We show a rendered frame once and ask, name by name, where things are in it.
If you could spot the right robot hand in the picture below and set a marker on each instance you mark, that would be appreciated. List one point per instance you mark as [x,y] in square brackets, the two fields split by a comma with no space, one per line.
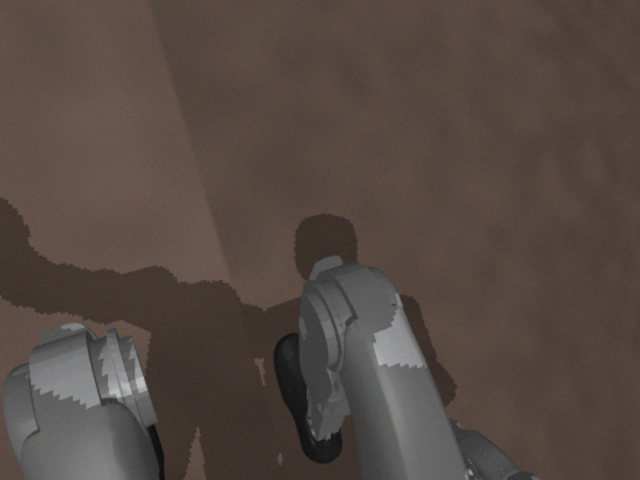
[483,459]

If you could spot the right robot foot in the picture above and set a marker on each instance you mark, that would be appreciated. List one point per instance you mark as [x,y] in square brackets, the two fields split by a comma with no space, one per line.
[294,393]

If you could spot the left robot foot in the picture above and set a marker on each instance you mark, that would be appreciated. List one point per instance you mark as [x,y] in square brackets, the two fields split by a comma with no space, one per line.
[158,450]

